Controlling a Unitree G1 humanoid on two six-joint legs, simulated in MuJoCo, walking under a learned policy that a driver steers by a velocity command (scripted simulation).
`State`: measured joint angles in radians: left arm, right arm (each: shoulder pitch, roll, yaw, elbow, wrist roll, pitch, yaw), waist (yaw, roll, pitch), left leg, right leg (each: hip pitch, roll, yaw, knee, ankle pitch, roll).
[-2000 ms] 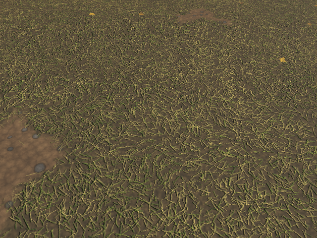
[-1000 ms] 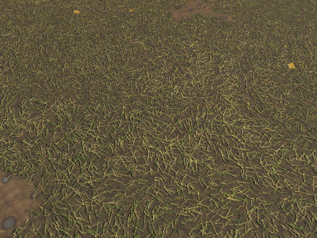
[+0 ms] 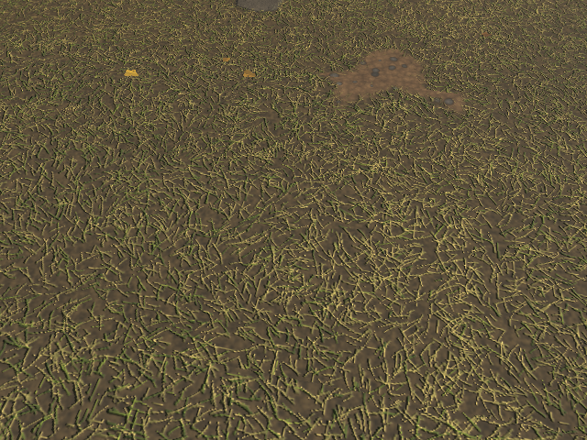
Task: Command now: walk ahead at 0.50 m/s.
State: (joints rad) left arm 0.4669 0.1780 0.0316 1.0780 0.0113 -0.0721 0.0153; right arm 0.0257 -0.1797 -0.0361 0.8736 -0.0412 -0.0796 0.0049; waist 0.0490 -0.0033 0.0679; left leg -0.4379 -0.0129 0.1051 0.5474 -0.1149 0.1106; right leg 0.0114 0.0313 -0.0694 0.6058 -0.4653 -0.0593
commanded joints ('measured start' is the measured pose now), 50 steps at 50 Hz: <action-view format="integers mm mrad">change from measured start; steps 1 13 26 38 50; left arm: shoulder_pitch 64 -269 -157 -183 -120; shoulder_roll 128 72 140 233 245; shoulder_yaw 29 34 52 62 60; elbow -69 -194 -217 -259 -367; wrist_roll -8 10 21 -13 11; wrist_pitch -6 56 40 32 83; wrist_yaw -5 -41 -48 -7 22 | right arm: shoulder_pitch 424 399 392 247 129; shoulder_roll -248 -112 -197 -120 -224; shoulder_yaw -79 -30 -38 -33 -43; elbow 76 113 113 -84 -166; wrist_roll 20 25 16 3 12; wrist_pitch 14 -34 10 98 113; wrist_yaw -5 -14 -55 -26 -19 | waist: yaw -154 -45 57 -79 -18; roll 93 55 107 -27 -49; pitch -322 34 -136 -143 -133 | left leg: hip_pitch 715 314 495 -59 -240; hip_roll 413 213 252 53 48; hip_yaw -762 -121 113 -87 -162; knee -269 -442 161 532 599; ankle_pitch -178 161 911 -156 -148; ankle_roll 232 44 -11 -168 -138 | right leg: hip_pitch -611 -692 -229 -146 22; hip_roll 13 -112 69 -145 -204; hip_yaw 120 115 -58 252 471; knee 743 346 -38 -237 -124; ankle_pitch -32 399 224 1356 1233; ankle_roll -31 12 -144 -193 -228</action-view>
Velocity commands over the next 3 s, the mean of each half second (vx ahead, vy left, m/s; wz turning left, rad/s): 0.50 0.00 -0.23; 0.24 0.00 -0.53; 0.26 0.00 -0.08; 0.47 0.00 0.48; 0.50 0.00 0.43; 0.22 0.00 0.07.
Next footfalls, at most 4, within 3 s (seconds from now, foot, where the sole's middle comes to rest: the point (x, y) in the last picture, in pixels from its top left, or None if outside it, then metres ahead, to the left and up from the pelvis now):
0.54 right None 0.40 -0.09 -0.76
1.24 left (286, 410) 0.51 0.06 -0.76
1.82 right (443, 359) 0.72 -0.34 -0.91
2.30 left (379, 266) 1.00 -0.19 -0.91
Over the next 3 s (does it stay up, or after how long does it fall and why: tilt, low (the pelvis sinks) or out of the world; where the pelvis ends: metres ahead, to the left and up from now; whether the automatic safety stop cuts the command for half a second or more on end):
stays up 1.10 -0.25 -0.13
